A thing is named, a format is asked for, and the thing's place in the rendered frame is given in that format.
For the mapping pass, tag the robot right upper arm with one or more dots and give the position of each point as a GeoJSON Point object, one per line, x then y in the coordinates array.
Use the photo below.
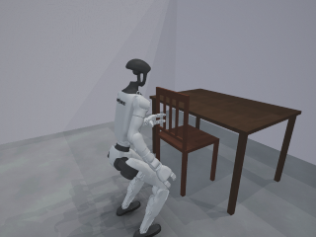
{"type": "Point", "coordinates": [140, 108]}

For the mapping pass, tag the chair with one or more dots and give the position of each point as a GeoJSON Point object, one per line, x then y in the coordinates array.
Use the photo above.
{"type": "Point", "coordinates": [184, 138]}

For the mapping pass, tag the table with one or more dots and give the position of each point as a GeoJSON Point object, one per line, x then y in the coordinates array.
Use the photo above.
{"type": "Point", "coordinates": [240, 115]}

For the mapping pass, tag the robot left foot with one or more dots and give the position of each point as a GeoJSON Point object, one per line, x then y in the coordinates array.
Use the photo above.
{"type": "Point", "coordinates": [132, 207]}

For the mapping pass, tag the robot left forearm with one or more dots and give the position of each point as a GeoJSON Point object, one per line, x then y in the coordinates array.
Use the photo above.
{"type": "Point", "coordinates": [146, 122]}

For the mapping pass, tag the left robot hand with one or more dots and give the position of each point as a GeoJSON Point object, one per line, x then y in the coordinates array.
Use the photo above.
{"type": "Point", "coordinates": [152, 119]}

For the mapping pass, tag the right robot hand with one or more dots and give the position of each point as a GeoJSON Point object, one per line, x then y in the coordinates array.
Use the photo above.
{"type": "Point", "coordinates": [164, 173]}

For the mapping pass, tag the right robot shin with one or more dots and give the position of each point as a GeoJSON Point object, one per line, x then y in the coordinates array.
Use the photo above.
{"type": "Point", "coordinates": [154, 206]}

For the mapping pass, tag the robot right forearm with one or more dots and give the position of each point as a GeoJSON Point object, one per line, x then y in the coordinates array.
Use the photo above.
{"type": "Point", "coordinates": [140, 148]}

